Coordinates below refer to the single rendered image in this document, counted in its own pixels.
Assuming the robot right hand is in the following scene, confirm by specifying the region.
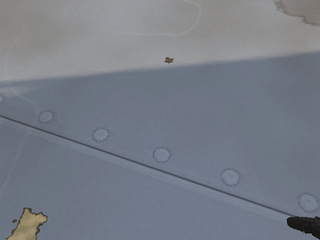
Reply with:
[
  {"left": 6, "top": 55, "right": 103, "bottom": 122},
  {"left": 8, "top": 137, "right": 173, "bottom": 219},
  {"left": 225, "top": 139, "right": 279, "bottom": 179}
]
[{"left": 287, "top": 216, "right": 320, "bottom": 240}]

